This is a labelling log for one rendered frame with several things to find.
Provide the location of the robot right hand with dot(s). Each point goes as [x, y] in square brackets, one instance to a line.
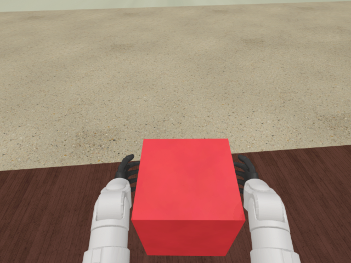
[249, 171]

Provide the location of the carton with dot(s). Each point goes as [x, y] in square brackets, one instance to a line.
[187, 200]

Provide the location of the left robot forearm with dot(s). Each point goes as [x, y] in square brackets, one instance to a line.
[110, 225]

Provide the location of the right robot forearm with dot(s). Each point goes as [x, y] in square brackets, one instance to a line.
[270, 232]

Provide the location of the robot left hand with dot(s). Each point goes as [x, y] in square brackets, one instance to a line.
[123, 170]

